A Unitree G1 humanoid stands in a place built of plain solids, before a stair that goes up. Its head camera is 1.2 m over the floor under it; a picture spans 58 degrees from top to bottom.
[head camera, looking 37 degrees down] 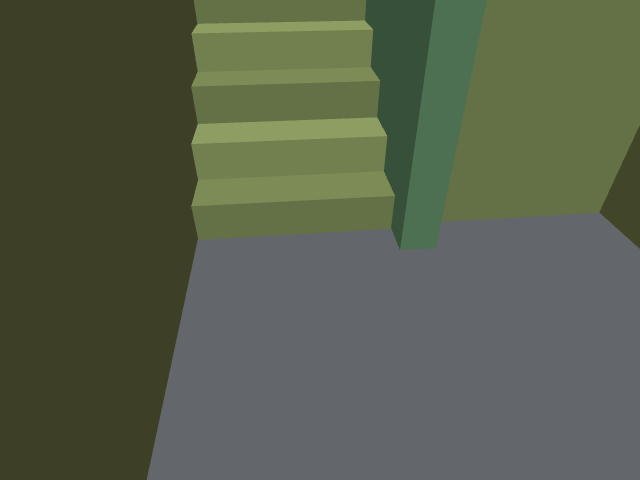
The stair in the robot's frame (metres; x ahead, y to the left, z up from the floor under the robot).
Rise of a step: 0.18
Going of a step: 0.24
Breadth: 0.91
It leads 6 degrees to the left of straight ahead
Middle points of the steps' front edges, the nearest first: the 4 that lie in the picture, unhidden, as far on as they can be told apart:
1.64 0.11 0.18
1.87 0.13 0.37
2.11 0.16 0.55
2.34 0.18 0.73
